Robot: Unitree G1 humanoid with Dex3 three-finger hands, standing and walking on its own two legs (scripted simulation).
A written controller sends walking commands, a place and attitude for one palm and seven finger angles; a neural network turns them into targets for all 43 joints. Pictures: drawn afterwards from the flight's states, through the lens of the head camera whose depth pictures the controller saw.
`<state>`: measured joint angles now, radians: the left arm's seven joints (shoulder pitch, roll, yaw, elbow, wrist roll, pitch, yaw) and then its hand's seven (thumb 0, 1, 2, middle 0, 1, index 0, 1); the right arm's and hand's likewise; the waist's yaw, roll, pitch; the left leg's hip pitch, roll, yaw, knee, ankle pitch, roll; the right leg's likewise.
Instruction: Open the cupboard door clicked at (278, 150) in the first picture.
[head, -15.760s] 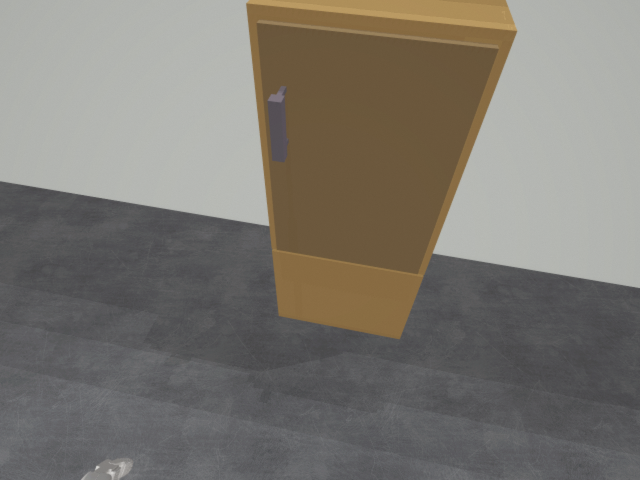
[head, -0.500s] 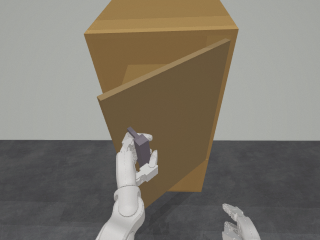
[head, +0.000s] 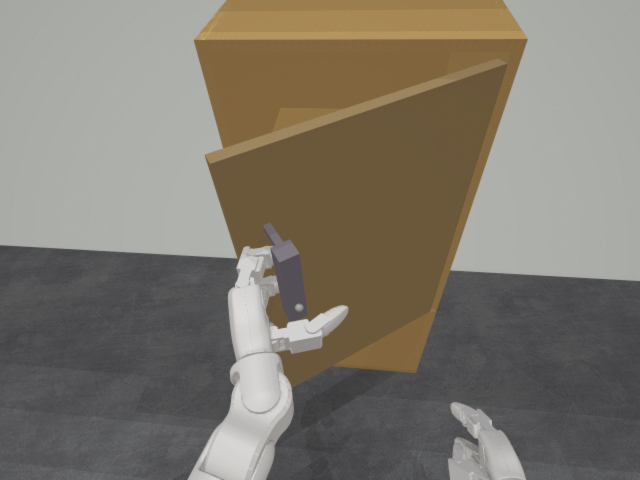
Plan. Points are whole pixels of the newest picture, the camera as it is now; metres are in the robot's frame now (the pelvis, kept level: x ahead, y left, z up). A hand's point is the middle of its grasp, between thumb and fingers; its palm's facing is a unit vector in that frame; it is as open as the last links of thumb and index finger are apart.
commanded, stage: open thumb and fingers to let go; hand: left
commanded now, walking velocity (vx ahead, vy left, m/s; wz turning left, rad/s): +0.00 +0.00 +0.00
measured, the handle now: (283, 272) +0.35 +0.07 +0.09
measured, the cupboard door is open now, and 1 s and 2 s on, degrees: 35 43 42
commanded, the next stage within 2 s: slide the hand sideways off the handle in 0.40 s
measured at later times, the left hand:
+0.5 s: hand (311, 307) +0.30 +0.03 +0.09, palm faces +0.21 -0.98 -0.06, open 14.8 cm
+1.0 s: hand (318, 352) +0.24 +0.02 +0.09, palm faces -0.17 -0.99 +0.01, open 16.2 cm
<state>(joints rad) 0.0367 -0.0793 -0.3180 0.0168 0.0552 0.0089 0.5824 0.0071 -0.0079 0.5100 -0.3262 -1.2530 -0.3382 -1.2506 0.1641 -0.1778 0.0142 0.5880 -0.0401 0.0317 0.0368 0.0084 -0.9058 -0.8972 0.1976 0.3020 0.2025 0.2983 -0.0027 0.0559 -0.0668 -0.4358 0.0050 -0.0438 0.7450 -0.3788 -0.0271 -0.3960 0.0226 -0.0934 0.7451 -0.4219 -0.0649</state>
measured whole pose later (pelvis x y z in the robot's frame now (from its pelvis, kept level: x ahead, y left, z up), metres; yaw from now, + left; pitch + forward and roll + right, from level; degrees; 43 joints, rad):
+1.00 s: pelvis -0.02 +0.02 +0.00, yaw -3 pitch +2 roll +0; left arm 0.12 -0.04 -0.34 0.01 0.02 -0.13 0.20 -0.01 -0.50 0.30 -0.17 -0.33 -0.17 -0.31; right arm 0.25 -0.19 0.04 0.50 0.00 0.00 0.03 0.01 -0.91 -0.90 0.20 0.30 0.20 0.30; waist -0.01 0.04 -0.06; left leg -0.42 0.00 0.02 0.75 -0.36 0.00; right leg -0.41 0.02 -0.03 0.76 -0.39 -0.04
